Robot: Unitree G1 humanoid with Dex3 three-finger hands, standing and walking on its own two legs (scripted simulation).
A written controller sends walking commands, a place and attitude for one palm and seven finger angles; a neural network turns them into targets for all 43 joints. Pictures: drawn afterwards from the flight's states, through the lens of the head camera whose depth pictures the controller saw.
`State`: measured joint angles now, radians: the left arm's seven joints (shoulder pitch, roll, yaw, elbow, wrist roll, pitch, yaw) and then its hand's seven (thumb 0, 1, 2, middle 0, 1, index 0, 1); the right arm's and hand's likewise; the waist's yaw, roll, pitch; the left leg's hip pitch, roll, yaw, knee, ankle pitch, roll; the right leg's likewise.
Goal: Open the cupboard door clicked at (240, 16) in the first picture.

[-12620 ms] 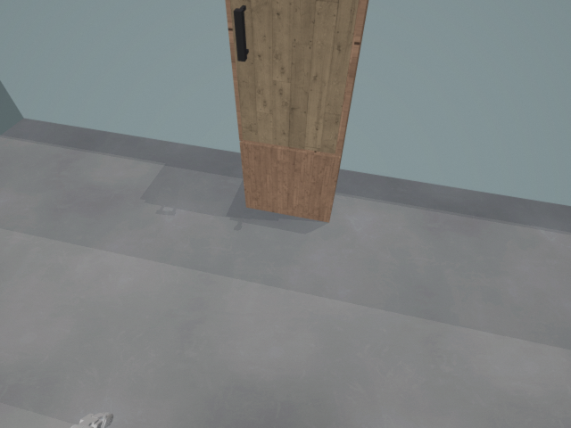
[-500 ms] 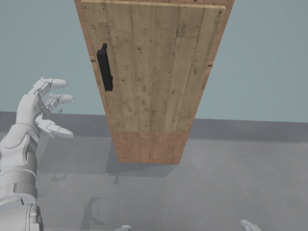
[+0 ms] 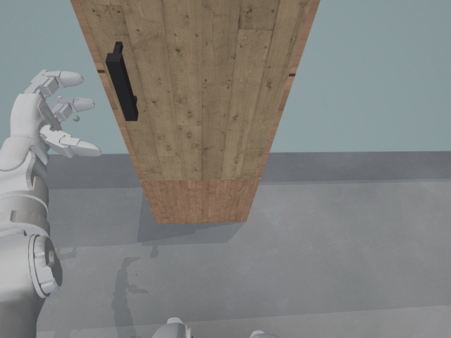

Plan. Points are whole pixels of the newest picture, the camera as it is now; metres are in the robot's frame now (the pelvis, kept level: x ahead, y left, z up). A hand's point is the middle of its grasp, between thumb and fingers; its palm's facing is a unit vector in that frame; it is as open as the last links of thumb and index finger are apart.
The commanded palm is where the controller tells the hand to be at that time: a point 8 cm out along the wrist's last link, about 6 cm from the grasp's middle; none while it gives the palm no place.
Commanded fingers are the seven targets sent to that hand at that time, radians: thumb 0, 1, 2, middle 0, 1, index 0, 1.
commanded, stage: move the hooked fingers beside the handle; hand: left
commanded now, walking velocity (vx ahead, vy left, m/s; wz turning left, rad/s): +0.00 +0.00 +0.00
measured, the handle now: (125, 83) +0.56 +0.18 +0.10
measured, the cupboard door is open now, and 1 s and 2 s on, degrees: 0 0 0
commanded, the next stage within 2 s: slide the fingers in behind the handle in 1.22 s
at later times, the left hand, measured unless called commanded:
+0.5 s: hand (88, 93) +0.52 +0.23 +0.11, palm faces +0.02 -1.00 +0.01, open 14.0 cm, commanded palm +0.50 +0.28 +0.10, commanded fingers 0.00 -0.50 0.30 -0.30 -1.20 -0.30 -1.20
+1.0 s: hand (86, 98) +0.52 +0.24 +0.10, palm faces +0.02 -1.00 +0.02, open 14.0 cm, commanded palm +0.50 +0.28 +0.10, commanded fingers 0.00 -0.50 0.30 -0.30 -1.20 -0.30 -1.20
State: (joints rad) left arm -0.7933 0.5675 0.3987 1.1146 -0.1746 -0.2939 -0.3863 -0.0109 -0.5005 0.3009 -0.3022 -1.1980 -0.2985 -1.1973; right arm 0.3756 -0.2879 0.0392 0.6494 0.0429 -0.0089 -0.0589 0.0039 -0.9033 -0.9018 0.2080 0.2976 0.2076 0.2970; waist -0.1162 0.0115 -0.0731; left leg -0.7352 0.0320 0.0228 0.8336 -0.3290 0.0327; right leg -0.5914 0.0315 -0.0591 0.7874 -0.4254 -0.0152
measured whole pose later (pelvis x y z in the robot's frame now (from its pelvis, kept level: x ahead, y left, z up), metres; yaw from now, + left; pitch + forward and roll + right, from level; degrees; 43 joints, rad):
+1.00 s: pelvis +0.01 +0.01 -0.01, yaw -1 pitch +19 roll -4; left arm -0.96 0.65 0.43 1.23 -0.11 -0.28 -0.35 -0.01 -0.50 0.30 -0.30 -1.20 -0.30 -1.20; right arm 0.42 -0.28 0.04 0.63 0.02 0.08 -0.03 0.00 -0.90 -0.90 0.21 0.30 0.21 0.30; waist -0.17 0.02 -0.10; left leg -0.87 0.05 0.01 0.91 -0.37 0.04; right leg -0.70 0.05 -0.07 0.82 -0.45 -0.01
